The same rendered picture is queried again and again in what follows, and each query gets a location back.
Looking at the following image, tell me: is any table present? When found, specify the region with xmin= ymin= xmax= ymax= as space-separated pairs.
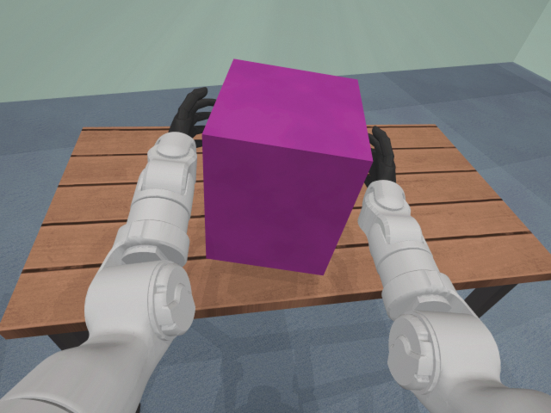
xmin=0 ymin=124 xmax=551 ymax=413

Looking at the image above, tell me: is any robot left hand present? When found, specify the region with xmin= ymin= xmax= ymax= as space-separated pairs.
xmin=168 ymin=87 xmax=216 ymax=148

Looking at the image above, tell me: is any carton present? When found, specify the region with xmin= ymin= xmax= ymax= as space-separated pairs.
xmin=202 ymin=59 xmax=373 ymax=275

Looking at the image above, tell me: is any robot right hand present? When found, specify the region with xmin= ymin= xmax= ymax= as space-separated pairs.
xmin=364 ymin=126 xmax=396 ymax=187

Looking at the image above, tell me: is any robot right forearm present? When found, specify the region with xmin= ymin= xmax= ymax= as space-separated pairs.
xmin=358 ymin=180 xmax=501 ymax=369

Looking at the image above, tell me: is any robot right upper arm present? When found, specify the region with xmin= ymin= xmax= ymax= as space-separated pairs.
xmin=387 ymin=310 xmax=551 ymax=413

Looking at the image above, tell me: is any robot left forearm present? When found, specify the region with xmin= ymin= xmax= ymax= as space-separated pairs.
xmin=84 ymin=132 xmax=197 ymax=329

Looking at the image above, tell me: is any robot left upper arm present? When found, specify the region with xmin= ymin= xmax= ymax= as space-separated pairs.
xmin=0 ymin=260 xmax=195 ymax=413

